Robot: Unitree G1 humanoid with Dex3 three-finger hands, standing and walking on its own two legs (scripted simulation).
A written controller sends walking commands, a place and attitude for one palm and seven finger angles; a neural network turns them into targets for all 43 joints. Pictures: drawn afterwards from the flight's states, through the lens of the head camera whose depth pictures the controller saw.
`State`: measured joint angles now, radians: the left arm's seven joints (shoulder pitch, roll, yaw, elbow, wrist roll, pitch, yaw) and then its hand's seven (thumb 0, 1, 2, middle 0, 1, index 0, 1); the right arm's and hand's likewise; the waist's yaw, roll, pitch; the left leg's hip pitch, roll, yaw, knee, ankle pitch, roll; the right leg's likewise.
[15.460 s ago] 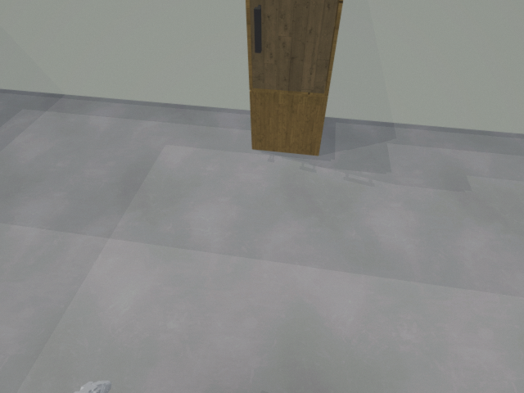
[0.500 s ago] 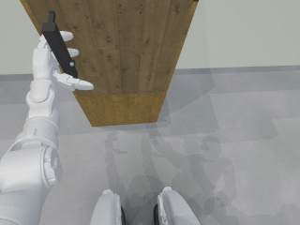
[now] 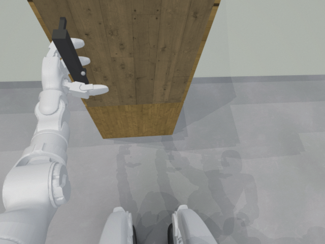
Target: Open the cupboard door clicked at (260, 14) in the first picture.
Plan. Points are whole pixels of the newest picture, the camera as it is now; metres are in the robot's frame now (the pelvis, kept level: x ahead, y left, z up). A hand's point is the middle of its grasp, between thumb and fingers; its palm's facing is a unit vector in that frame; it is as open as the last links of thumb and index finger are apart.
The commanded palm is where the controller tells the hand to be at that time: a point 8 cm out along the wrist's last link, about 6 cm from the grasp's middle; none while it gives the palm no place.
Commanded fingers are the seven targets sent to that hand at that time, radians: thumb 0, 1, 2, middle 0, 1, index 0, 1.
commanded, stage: close the thumb around the handle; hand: left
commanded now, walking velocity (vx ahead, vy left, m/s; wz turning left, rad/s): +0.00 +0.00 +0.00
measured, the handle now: (74, 57) +0.56 +0.18 +0.05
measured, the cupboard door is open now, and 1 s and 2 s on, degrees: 1 13 46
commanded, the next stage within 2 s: pull the door open along its arc in 0.48 s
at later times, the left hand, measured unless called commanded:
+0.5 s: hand (82, 73) +0.51 +0.16 +0.05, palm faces +0.03 -1.00 -0.02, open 6.0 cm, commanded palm +0.49 +0.19 +0.05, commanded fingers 0.00 0.90 0.90 -0.40 -1.35 -0.40 -1.35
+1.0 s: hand (87, 99) +0.44 +0.14 +0.05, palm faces -0.01 -1.00 -0.01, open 6.3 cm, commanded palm +0.39 +0.19 +0.05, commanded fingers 0.00 0.90 0.90 -0.40 -1.35 -0.40 -1.35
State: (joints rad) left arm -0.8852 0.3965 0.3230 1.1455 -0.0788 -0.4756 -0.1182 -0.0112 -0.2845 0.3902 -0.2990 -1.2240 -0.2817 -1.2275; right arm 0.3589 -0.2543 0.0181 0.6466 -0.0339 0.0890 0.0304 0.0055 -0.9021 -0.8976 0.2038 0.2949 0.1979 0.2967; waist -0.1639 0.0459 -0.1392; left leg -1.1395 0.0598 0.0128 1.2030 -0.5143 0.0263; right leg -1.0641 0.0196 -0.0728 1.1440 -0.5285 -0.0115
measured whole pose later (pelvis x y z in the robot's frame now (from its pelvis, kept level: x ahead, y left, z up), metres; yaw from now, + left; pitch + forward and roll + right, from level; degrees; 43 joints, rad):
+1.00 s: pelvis +0.01 +0.00 +0.02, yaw -1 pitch +22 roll -2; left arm -0.47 0.25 0.24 0.75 -0.15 -0.46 -0.13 0.01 0.65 0.69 -0.35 -1.35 -0.33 -1.35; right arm 0.36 -0.24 0.00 0.59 0.01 0.09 0.04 0.01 -0.90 -0.90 0.20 0.29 0.20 0.30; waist -0.11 0.04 -0.16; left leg -0.99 0.06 0.05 1.11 -0.51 0.02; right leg -0.94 0.02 -0.03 1.07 -0.52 -0.01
